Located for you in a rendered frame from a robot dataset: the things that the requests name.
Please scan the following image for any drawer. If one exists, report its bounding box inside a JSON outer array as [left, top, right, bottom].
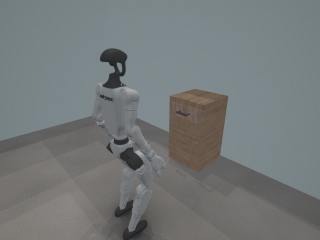
[[171, 101, 202, 124]]

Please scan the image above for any right robot hand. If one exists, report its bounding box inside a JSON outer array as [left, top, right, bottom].
[[150, 156, 167, 178]]

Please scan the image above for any left robot upper arm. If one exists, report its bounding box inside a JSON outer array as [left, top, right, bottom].
[[92, 83, 105, 122]]

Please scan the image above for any right robot foot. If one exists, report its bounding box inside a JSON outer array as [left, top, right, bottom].
[[123, 220, 148, 240]]

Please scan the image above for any robot right shin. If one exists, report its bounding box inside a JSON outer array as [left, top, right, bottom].
[[128, 189, 152, 232]]

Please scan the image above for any handle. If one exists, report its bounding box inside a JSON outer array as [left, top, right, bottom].
[[176, 97, 189, 102], [176, 110, 190, 117]]

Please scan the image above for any cabinet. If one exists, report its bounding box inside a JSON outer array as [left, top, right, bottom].
[[168, 89, 228, 173]]

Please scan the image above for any right robot upper arm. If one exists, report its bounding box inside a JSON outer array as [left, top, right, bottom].
[[121, 87, 140, 137]]

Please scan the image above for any robot left forearm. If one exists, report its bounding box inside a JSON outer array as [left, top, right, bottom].
[[94, 120, 114, 138]]

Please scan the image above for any robot right forearm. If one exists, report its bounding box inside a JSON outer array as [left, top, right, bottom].
[[131, 126, 157, 162]]

